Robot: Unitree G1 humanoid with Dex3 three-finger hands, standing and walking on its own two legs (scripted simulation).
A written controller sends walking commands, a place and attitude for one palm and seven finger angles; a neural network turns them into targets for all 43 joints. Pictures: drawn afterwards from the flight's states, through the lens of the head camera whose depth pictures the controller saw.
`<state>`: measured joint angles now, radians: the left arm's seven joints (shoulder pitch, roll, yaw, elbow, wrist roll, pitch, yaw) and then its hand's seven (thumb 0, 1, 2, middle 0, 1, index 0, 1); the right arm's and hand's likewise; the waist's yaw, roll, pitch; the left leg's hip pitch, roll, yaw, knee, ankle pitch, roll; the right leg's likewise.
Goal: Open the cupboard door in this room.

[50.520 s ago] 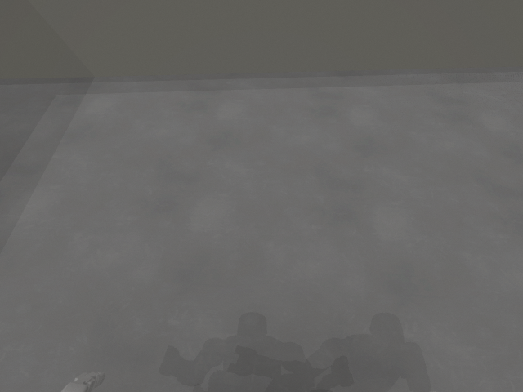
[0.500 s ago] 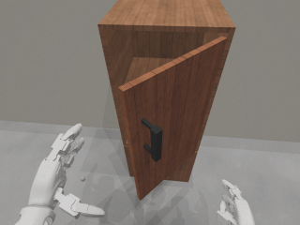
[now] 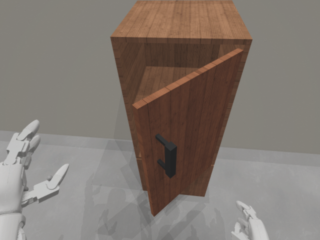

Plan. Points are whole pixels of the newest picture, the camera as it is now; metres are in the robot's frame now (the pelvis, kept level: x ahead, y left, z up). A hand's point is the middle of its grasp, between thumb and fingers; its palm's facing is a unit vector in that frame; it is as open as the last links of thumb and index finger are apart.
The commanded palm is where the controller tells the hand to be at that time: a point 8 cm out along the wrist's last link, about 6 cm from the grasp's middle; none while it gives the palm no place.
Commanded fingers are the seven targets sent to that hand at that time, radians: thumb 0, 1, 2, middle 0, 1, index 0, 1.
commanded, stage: draw the hand back to the body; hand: left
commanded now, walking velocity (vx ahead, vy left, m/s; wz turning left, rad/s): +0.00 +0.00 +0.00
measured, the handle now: (165, 156) +0.31 +0.03 +0.06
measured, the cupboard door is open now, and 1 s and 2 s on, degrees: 47 47 47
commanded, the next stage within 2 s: step back with the hand held close in 0.50 s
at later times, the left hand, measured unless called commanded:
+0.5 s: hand (42, 173) +0.19 +0.25 +0.16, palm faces +0.45 -0.79 -0.41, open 7.4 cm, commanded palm +0.14 +0.29 +0.18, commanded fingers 0.00 0.90 0.90 -0.20 -0.30 -0.20 -0.30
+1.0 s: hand (34, 188) +0.16 +0.25 +0.15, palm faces +0.38 -0.77 -0.51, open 7.4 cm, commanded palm +0.10 +0.30 +0.18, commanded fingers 0.00 0.90 0.90 -0.20 -0.30 -0.20 -0.30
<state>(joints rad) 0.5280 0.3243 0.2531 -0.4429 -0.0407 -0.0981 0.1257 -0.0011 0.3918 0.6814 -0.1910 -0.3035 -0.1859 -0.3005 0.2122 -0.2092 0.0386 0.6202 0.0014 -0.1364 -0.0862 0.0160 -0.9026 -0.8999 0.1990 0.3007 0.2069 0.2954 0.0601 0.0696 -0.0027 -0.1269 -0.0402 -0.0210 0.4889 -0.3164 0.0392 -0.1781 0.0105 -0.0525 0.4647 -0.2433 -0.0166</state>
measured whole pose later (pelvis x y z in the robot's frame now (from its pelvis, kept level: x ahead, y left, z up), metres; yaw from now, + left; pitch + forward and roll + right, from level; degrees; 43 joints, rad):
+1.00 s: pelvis -0.04 -0.01 +0.00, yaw +1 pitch +1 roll -1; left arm 0.58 0.41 0.39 -0.49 -0.04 -0.16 0.15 0.01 0.89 0.90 -0.21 -0.30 -0.21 -0.30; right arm 0.19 -0.25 -0.03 0.58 0.02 -0.02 -0.09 0.01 -0.90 -0.90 0.20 0.30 0.21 0.30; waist 0.00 0.02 0.03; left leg -0.28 -0.04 -0.03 0.54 -0.27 0.03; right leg -0.31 0.01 -0.07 0.49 -0.19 -0.03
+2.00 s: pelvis -0.21 +0.01 +0.00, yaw +0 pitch +2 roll -2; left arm 0.53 0.47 0.45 -0.52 -0.03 -0.19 0.14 0.01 0.89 0.90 -0.22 -0.30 -0.21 -0.30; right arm 0.13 -0.21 -0.03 0.59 0.00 -0.04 -0.09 0.01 -0.91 -0.90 0.20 0.30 0.20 0.29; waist 0.00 -0.05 0.03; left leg -0.37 -0.03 0.02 0.52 -0.20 0.06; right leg -0.33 0.05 0.03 0.62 -0.34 0.01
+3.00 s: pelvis -0.33 +0.01 +0.00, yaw +0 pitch -2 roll +1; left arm 0.51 0.34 0.38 -0.38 -0.01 -0.20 0.16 0.01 0.89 0.90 -0.21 -0.30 -0.21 -0.30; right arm 0.23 -0.20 0.01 0.69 -0.01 -0.12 -0.07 0.02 -0.90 -0.90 0.20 0.30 0.21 0.30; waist 0.02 0.03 0.02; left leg -0.39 0.02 0.04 0.88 -0.38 -0.01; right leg -0.23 0.00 -0.10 0.52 -0.27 -0.06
